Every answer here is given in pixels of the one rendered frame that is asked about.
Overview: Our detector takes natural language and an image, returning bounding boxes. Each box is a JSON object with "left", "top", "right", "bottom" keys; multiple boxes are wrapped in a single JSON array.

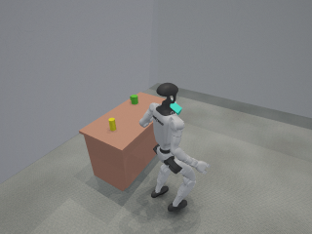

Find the right robot foot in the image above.
[{"left": 168, "top": 199, "right": 187, "bottom": 212}]

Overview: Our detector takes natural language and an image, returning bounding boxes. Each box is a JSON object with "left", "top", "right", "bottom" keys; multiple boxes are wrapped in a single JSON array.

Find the table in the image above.
[{"left": 79, "top": 92, "right": 165, "bottom": 191}]

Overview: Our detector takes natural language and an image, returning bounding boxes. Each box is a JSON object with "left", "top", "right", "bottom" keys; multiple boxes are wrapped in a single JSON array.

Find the robot right upper arm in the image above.
[{"left": 170, "top": 116, "right": 184, "bottom": 156}]

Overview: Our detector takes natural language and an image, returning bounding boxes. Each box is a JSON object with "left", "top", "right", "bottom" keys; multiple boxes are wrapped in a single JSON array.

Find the left robot shin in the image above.
[{"left": 155, "top": 164, "right": 170, "bottom": 193}]

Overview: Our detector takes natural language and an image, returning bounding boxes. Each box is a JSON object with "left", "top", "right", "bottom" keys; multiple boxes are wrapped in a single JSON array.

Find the robot right forearm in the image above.
[{"left": 175, "top": 148, "right": 199, "bottom": 168}]

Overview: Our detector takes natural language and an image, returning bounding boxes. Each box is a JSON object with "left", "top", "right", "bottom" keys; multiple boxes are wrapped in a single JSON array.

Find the sponge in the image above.
[{"left": 170, "top": 103, "right": 182, "bottom": 115}]

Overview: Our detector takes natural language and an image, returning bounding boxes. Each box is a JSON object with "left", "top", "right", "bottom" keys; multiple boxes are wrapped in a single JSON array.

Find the robot left upper arm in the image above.
[{"left": 139, "top": 102, "right": 161, "bottom": 128}]

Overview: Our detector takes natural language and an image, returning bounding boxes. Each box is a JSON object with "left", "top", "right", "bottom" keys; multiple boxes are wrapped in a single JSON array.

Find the robot right hand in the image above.
[{"left": 195, "top": 160, "right": 211, "bottom": 175}]

